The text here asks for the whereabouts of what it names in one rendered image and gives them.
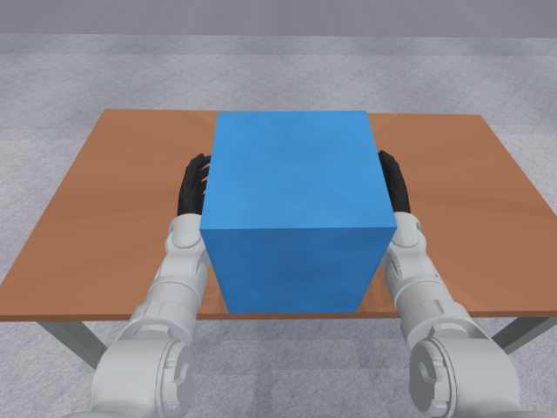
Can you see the left robot forearm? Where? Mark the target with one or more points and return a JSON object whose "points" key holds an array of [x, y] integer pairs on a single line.
{"points": [[175, 295]]}

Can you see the carton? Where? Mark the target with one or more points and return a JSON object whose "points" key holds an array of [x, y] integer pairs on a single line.
{"points": [[296, 216]]}

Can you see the robot left hand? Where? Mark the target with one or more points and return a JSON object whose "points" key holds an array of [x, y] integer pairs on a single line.
{"points": [[191, 197]]}

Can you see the table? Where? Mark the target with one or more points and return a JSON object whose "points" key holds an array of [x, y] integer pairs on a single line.
{"points": [[98, 245]]}

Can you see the right robot forearm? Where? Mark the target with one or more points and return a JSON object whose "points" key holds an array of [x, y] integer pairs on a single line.
{"points": [[425, 306]]}

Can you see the robot right upper arm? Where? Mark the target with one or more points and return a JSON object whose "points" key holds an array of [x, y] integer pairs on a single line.
{"points": [[465, 378]]}

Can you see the robot left upper arm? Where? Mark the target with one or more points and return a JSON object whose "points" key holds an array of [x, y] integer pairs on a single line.
{"points": [[147, 378]]}

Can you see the robot right hand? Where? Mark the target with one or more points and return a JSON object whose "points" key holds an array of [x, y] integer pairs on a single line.
{"points": [[395, 183]]}

